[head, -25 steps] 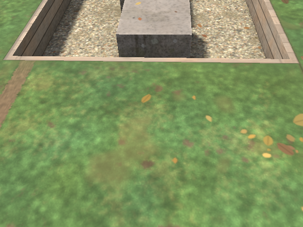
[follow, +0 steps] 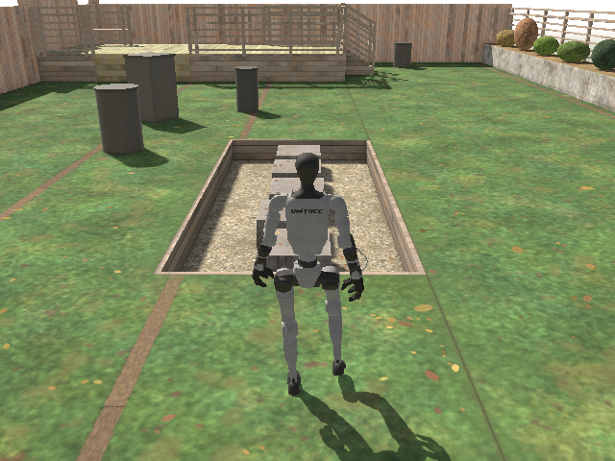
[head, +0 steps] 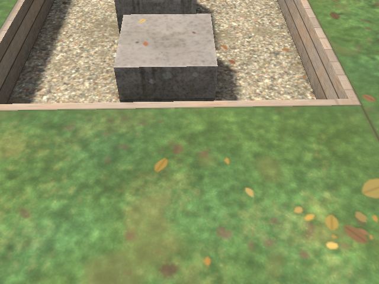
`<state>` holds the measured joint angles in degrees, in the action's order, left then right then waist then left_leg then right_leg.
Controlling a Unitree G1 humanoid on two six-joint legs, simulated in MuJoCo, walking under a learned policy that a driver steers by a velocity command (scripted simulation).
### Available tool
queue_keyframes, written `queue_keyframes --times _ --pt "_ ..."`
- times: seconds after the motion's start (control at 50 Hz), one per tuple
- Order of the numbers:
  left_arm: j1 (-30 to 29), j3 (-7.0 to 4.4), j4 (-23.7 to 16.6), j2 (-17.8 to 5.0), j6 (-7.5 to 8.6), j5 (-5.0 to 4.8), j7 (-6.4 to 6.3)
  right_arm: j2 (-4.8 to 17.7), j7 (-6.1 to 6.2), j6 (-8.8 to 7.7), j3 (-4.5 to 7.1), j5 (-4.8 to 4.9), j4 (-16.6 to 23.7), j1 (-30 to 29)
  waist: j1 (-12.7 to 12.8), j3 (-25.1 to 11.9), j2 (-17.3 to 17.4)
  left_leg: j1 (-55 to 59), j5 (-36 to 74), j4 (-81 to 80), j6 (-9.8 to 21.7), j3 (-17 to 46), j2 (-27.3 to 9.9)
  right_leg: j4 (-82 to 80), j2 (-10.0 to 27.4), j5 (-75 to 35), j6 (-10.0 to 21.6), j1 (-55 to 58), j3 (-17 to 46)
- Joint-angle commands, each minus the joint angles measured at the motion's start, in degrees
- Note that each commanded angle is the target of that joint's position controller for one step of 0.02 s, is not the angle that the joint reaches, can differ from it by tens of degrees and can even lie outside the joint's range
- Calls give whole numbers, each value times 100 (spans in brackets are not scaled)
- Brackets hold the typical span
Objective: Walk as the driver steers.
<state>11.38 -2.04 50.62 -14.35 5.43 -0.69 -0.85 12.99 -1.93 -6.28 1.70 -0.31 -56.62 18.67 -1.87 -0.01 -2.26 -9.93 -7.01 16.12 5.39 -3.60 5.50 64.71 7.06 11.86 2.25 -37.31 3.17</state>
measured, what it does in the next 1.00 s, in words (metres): walks ahead: right foot, then left foot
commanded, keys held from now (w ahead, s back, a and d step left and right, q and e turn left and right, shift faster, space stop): w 1.00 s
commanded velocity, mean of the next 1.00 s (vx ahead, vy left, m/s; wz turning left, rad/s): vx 0.50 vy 0.00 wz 0.00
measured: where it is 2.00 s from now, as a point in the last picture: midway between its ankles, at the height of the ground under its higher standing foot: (193, 166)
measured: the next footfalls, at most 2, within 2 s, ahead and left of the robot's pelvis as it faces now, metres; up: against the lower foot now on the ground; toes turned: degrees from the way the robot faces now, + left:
right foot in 0.30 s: +0.33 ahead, -0.17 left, +0.00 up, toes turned -2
left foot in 0.86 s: +0.64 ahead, +0.07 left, +0.00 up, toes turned +3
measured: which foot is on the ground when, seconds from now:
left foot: down 0.00-0.32, up 0.34-0.84, down 0.86-1.00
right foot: up 0.00-0.28, down 0.30-0.88, up 0.90-1.00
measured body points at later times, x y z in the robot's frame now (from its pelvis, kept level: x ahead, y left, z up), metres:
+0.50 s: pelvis +0.27 -0.08 +0.00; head +0.29 -0.10 +0.45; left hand +0.33 +0.18 -0.12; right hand +0.36 -0.35 -0.14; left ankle +0.28 +0.08 -0.66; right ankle +0.29 -0.17 -0.74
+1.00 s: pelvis +0.54 -0.01 -0.01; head +0.57 +0.00 +0.44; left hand +0.59 +0.25 -0.15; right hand +0.65 -0.27 -0.13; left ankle +0.60 +0.07 -0.74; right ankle +0.46 -0.17 -0.65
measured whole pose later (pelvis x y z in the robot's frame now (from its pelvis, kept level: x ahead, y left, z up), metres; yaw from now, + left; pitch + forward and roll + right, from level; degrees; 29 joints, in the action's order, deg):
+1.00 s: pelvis +0.54 -0.01 -0.01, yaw +1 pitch +2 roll +0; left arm 16.7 -2.9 54.7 -14.8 5.5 -1.3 -0.2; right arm 13.9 -2.0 -5.7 3.0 0.0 -51.8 10.6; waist -0.1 1.3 -1.8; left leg -19.3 -8.3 25.8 3.8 -3.5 2.0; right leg 67.7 3.4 19.7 2.9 -25.0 1.7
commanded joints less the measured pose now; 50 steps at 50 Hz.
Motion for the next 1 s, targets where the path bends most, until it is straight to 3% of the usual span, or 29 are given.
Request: queue_keyframes --times 0.02,0.1,0.2,0.24,0.26,0.28,0.3,0.32,0.34,0.36,0.38,0.4,0.44,0.48,0.54,0.64,0.7,0.76,0.8,0.82,0.84,0.86,0.88,0.9,0.92,0.94,0.96,1.0 --pt "188 -64 -244 -238 -30 67 -37 772 111 -96 128 12 328 -240 267 312 418 -579 342 -1154 988 1239 -1631 -856 246 -897 -156 -129 21" --pt "-724 -33 -474 -167 28 16 26 925 188 -23 154 103 226 214 -66 312 444 -115 436 -1043 720 940 -1528 -2448 -13 -1745 -204 67 -197" --pt "-1434 -16 -760 -248 83 -62 196 972 196 94 180 149 31 638 -284 460 539 799 289 -625 638 1047 -1873 -3293 -178 -1252 -93 48 -245" --pt "-1304 -55 -794 -371 136 -63 255 1043 210 155 215 153 20 586 -133 385 620 1046 561 -311 549 1126 -2011 -3536 -270 -800 69 369 -293" --pt "-995 -110 -731 -474 159 -57 264 1085 214 186 224 150 42 476 78 227 677 1052 1193 39 474 1072 -1975 -3658 -404 -645 165 864 -414" --pt "-279 -231 -516 -672 173 -44 248 1020 213 216 195 127 78 372 445 -177 631 946 2123 876 345 848 -1712 -3791 -591 -598 306 1811 -555" --pt "889 -388 -219 -1076 186 -10 203 799 210 213 100 47 199 298 893 -992 335 145 1998 2409 143 522 -1366 -3637 -99 -745 624 3480 -8" --pt "1679 -556 -68 -1739 134 80 190 155 162 91 -100 25 312 840 842 -1829 -1070 -2287 -90 4750 -325 47 -420 -3940 1334 -161 1503 5819 2417" --pt "1787 -435 -33 -1307 125 68 214 334 135 -65 -77 114 227 864 867 -2183 -1256 -3150 -2431 5713 -274 903 -285 -4725 1660 334 1726 6068 3916" --pt "1261 -311 -123 -943 137 39 217 896 112 -145 73 265 366 359 753 -1325 -837 -3629 -2101 6076 -143 1034 -652 -4781 1474 380 1404 5356 3146" --pt "695 -234 -262 -729 124 28 220 940 131 -152 90 275 466 -11 575 -843 -441 -3515 -1533 5907 -107 865 -977 -4888 1238 -19 1208 4519 2297" --pt "308 -174 -322 -548 116 43 251 856 166 -114 109 196 493 -206 415 -461 -120 -3292 -1121 5535 -142 771 -1168 -5119 976 -402 1112 3766 1728" --pt "122 -124 -272 -375 137 95 298 632 202 53 135 124 453 -56 123 -204 -260 -2661 -683 5032 -209 749 -1365 -5485 615 -822 982 2946 1053" --pt "339 -161 -121 -497 170 95 285 491 219 153 134 106 452 -6 36 -91 -198 -2662 -421 4799 -294 672 -1369 -5635 528 -1432 1070 2767 686" --pt "667 -201 47 -642 144 96 187 509 232 173 167 56 684 -630 136 93 -74 -3208 277 3952 -412 662 -1392 -5732 531 -1912 1085 2982 428" --pt "1066 -204 226 -740 77 30 80 367 151 120 118 88 975 -1668 432 304 -110 -3008 1345 2296 -422 444 -1179 -5870 389 -1516 899 3176 53" --pt "1370 -222 403 -772 23 -6 62 378 77 93 95 128 1137 -2140 580 481 -112 -3091 1254 1802 -370 410 -1087 -5763 559 -1388 894 3661 61" --pt "1444 -263 513 -815 -58 -30 19 438 -31 34 94 149 1305 -2397 550 558 -133 -3126 793 1493 -205 429 -1042 -5455 805 -1647 829 4183 111" --pt "1317 -299 509 -892 -108 -35 2 569 -70 -3 145 151 1284 -2160 355 374 -228 -2550 381 1350 -65 296 -885 -5090 845 -2413 729 4312 81" --pt "1193 -311 483 -942 -134 -28 0 702 -62 -15 217 144 1186 -1765 117 111 -312 -1870 264 1302 30 123 -688 -4635 762 -3358 656 4269 -9" --pt "1094 -277 452 -858 -168 -5 3 921 -31 -14 353 136 906 -894 -307 -387 -254 -702 322 1228 174 -30 -487 -3643 470 -4040 522 4021 -225" --pt "1087 -193 332 -696 -168 65 7 1312 24 -6 489 87 639 203 -689 -1185 135 1105 461 1412 495 761 -1190 -2037 146 -3089 324 2919 -456" --pt "1838 35 305 72 -41 92 94 1848 36 33 616 34 488 843 -425 -2079 1595 3396 -410 1011 1464 3441 -2650 289 -902 191 -109 476 -511" --pt "1675 -23 397 -219 119 -28 122 1374 26 39 470 61 484 857 -536 -2327 1522 3455 -1019 170 1488 4646 -2812 1107 -978 2060 -18 -260 392" --pt "1038 -160 187 -723 202 -188 134 1097 34 18 382 100 561 303 -442 -1352 1205 2651 -1100 72 1125 3788 -2600 1337 -614 1721 102 -737 363" --pt "631 -170 68 -764 216 -191 95 896 37 19 309 94 703 -287 -249 -795 744 1670 -676 -65 924 2997 -2398 1091 -274 1124 141 -611 172" --pt "481 -203 48 -707 180 -101 48 714 14 9 252 46 752 -639 -62 -424 511 833 -223 -261 843 2452 -2191 742 -69 719 117 -329 93" --pt "740 -226 107 -461 14 -36 9 520 -25 -22 199 -24 693 -795 259 -243 729 7 96 -612 723 1799 -1835 263 150 330 98 356 117"
Velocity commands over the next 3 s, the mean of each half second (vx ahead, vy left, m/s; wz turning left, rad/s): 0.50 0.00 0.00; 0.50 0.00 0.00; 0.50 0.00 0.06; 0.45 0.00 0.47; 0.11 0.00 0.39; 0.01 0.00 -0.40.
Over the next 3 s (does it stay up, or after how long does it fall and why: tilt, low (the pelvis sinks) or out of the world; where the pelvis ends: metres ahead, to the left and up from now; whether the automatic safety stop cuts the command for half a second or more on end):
stays up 1.18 -0.01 -0.02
